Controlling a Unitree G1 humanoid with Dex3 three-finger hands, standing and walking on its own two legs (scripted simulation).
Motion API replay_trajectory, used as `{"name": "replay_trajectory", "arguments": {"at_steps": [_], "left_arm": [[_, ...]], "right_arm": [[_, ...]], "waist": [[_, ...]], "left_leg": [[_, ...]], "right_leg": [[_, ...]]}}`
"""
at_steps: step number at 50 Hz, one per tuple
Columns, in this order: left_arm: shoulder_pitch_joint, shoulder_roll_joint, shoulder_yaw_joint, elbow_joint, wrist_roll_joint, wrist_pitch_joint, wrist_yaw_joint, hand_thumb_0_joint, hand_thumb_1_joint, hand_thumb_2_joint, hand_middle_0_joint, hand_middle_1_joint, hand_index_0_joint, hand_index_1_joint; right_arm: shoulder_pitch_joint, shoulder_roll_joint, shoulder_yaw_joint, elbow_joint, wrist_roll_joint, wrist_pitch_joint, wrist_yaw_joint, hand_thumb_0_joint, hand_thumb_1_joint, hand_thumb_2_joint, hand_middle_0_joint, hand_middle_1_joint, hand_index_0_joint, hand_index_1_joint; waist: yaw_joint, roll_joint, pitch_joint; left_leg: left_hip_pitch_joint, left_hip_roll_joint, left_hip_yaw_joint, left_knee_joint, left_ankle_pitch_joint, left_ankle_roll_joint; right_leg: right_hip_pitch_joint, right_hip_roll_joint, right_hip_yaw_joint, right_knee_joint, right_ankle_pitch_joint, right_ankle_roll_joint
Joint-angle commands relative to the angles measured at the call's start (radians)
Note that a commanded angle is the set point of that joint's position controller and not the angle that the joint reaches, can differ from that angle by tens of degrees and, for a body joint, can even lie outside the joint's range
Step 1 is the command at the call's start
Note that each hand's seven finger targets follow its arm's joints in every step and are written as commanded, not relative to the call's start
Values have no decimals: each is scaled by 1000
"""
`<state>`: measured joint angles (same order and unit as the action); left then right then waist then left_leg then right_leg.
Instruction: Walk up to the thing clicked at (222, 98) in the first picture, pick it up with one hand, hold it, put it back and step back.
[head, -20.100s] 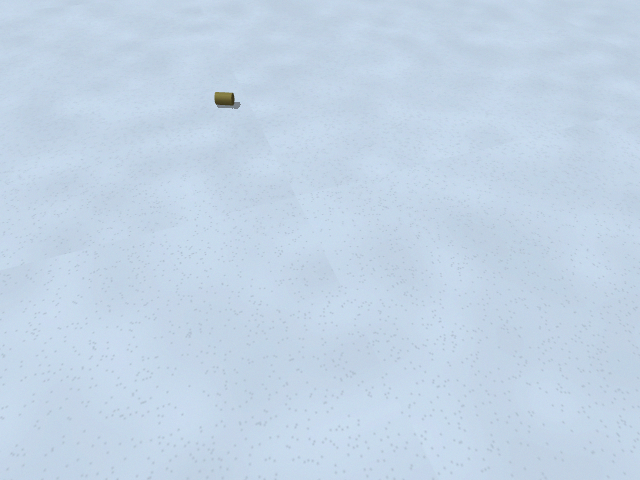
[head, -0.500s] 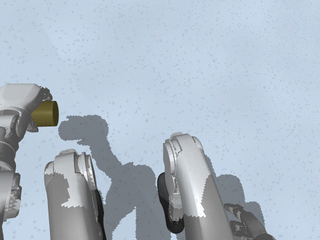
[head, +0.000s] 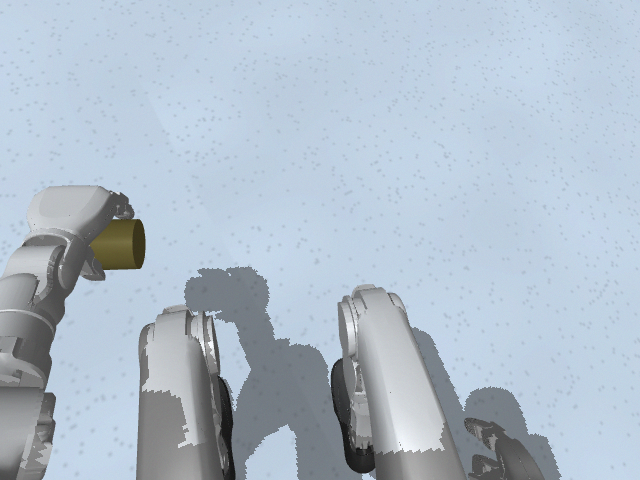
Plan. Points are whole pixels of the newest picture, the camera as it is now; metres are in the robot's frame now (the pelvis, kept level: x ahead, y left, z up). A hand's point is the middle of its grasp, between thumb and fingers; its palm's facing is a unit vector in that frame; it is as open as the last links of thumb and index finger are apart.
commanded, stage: lift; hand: left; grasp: from above
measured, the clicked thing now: (101, 244) +0.43 +0.26 -0.15
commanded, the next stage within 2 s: hold in 1.26 s
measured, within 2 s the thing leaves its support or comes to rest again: neither
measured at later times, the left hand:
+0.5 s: hand out of the picture +0.36 +0.26 +0.08, palm faces -0.44 -0.05 -0.90, open 9.4 cm
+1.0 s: hand out of the picture +0.36 +0.25 +0.22, palm faces -0.46 -0.06 -0.88, open 9.5 cm
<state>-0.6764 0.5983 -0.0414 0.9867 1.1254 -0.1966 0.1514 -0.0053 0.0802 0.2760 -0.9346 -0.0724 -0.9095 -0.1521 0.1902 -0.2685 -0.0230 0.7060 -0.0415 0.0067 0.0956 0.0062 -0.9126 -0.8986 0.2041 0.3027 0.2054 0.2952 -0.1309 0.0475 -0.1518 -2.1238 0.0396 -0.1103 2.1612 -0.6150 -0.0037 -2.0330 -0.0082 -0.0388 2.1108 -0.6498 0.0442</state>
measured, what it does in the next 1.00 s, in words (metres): rises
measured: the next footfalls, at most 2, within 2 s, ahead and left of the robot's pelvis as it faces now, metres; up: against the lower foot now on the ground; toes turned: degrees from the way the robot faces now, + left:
none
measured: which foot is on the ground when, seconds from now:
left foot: down 0.00-1.00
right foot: down 0.00-1.00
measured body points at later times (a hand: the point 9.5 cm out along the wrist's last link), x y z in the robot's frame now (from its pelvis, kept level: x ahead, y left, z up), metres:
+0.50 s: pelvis +0.01 +0.01 +0.16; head +0.14 +0.03 +0.59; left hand +0.38 +0.26 +0.13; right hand +0.15 -0.25 +0.04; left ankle +0.10 +0.13 -0.37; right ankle +0.11 -0.14 -0.37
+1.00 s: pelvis +0.05 +0.01 +0.30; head +0.12 +0.02 +0.74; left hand +0.38 +0.25 +0.27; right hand +0.16 -0.26 +0.18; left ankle +0.10 +0.13 -0.37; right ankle +0.10 -0.14 -0.37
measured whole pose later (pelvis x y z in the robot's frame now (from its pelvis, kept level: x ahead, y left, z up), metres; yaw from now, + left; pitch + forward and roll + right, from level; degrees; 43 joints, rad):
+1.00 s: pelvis +0.05 +0.01 +0.30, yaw +4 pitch +14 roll -2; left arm -0.32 0.43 -0.17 0.80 1.05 -0.09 0.11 -0.01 0.05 0.31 -0.98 0.00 -0.94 -0.12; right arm 0.26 -0.25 -0.04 0.73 0.04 0.01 -0.04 0.01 -0.91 -0.90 0.20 0.30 0.20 0.30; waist -0.07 0.03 -0.11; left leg -0.88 0.05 0.01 1.07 -0.43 0.00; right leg -0.84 -0.02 0.00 1.03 -0.43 0.04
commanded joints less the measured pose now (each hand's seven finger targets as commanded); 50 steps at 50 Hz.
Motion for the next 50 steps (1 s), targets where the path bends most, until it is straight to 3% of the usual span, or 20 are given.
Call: {"name": "replay_trajectory", "arguments": {"at_steps": [1, 2, 4, 6, 14, 19, 21, 24, 26, 28, 31, 34, 37, 39, 44, 46, 48, 50], "left_arm": [[-285, 265, 81, -264, -35, 16, 23, 0, 837, 625, -1319, -212, -1255, -281], [-261, 238, 69, -275, -39, 22, 17, 0, 836, 632, -1321, -215, -1254, -288], [-263, 259, 82, -337, -47, 29, 12, 0, 828, 627, -1310, -220, -1247, -290], [-238, 231, 63, -376, -56, 40, 5, 0, 838, 620, -1313, -221, -1252, -289], [-123, 196, 49, -483, -80, 79, -27, 0, 842, 629, -1339, -181, -1259, -266], [-67, 178, 40, -550, -108, 95, -39, 0, 856, 641, -1350, -199, -1270, -284], [-12, 163, 37, -546, -113, 103, -39, 0, 859, 649, -1363, -191, -1278, -283], [8, 126, 5, -528, -115, 107, -43, 0, 855, 646, -1370, -181, -1279, -279], [10, 155, 31, -524, -111, 108, -35, 0, 834, 642, -1352, -196, -1264, -290], [7, 109, -7, -505, -115, 106, -36, 0, 834, 674, -1355, -199, -1261, -300], [50, 100, 0, -474, -109, 105, -27, 0, 804, 673, -1343, -186, -1241, -295], [67, 59, -32, -413, -99, 108, -26, 0, 805, 655, -1344, -166, -1242, -275], [60, 68, -17, -392, -96, 109, -18, 0, 789, 671, -1344, -159, -1234, -277], [53, 44, -42, -394, -91, 109, -15, 0, 813, 697, -1372, -163, -1257, -287], [28, 61, -23, -394, -84, 114, 1, 0, 815, 698, -1380, -151, -1262, -277], [22, 47, -35, -385, -84, 116, -1, 0, 802, 687, -1383, -124, -1259, -256], [49, 77, -4, -366, -79, 117, 4, 0, 806, 671, -1372, -128, -1256, -252], [20, 44, -35, -382, -89, 111, -2, 0, 796, 681, -1361, -134, -1245, -258]], "right_arm": [[129, -209, -81, -77, 14, -10, -31, 0, -901, -903, 200, 300, 200, 300], [131, -208, -86, -80, 17, -9, -33, 0, -901, -904, 200, 300, 200, 300], [121, -208, -90, -87, 24, -5, -42, 0, -901, -904, 200, 300, 200, 300], [113, -198, -90, -95, 28, -1, -50, 0, -902, -904, 200, 300, 200, 300], [78, -188, -94, -103, 49, 2, -94, 0, -900, -902, 200, 300, 200, 300], [52, -166, -80, -111, 63, -2, -122, 0, -901, -902, 200, 300, 200, 300], [42, -158, -74, -107, 69, -6, -134, 0, -901, -903, 200, 300, 200, 300], [47, -142, -66, -98, 74, -12, -148, 0, -903, -904, 200, 300, 200, 300], [52, -138, -65, -88, 78, -16, -156, 0, -905, -905, 200, 300, 200, 300], [50, -131, -62, -83, 78, -21, -160, 0, -903, -904, 200, 300, 200, 300], [55, -130, -63, -76, 81, -27, -164, 0, -904, -905, 200, 300, 200, 300], [66, -126, -63, -70, 79, -31, -163, 0, -902, -904, 200, 300, 200, 300], [72, -130, -65, -72, 77, -34, -161, 0, -902, -905, 200, 300, 200, 300], [72, -126, -60, -81, 78, -35, -159, 0, -903, -906, 200, 300, 200, 300], [82, -132, -62, -79, 73, -35, -155, 0, -902, -905, 200, 300, 200, 300], [86, -131, -61, -76, 73, -34, -152, 0, -903, -905, 200, 300, 200, 300], [87, -132, -64, -79, 73, -31, -151, 0, -902, -905, 200, 300, 200, 300], [80, -129, -62, -84, 73, -31, -147, 0, -902, -904, 200, 300, 200, 300]], "waist": [[13, 159, -628], [17, 161, -630], [27, 165, -665], [23, 151, -664], [39, 148, -607], [42, 123, -557], [50, 102, -524], [37, 74, -470], [45, 66, -453], [39, 59, -420], [53, 52, -381], [53, 30, -348], [65, 47, -325], [59, 21, -307], [68, 39, -298], [66, 45, -292], [82, 40, -282], [72, 33, -261]], "left_leg": [[568, -32, 53, -348, -9, 29], [599, -29, 46, -372, -2, 25], [657, -28, 44, -402, 14, 25], [690, -29, 52, -426, 33, 24], [870, -17, 19, -622, 9, 16], [976, -20, 35, -741, 7, 17], [1015, -21, 38, -789, 9, 17], [1076, -21, 44, -847, 44, 16], [1108, -25, 63, -877, 77, 17], [1158, -21, 65, -925, 93, 16], [1215, -22, 67, -995, 116, 13], [1287, -20, 65, -1057, 167, 9], [1349, -20, 67, -1122, 183, 6], [1369, -29, 82, -1150, 191, 11], [1483, -33, 93, -1238, 254, 6], [1530, -29, 87, -1272, 291, 1], [1552, -31, 89, -1297, 318, 0], [1579, -32, 93, -1329, 316, 1]], "right_leg": [[328, 43, -56, -329, 55, -80], [342, 43, -59, -333, 71, -80], [377, 42, -55, -363, 86, -79], [418, 43, -48, -402, 97, -77], [554, 40, -42, -531, 105, -69], [694, 38, -22, -671, 94, -65], [747, 38, -16, -720, 93, -65], [818, 40, -10, -795, 120, -64], [887, 39, 5, -852, 138, -64], [923, 40, 8, -900, 152, -64], [995, 41, 14, -967, 167, -66], [1054, 43, 12, -1023, 215, -66], [1110, 43, 13, -1080, 232, -65], [1160, 44, 16, -1126, 243, -63], [1255, 42, 17, -1206, 299, -58], [1273, 41, 14, -1227, 330, -59], [1313, 41, 16, -1255, 348, -57], [1337, 39, 16, -1286, 351, -56]]}}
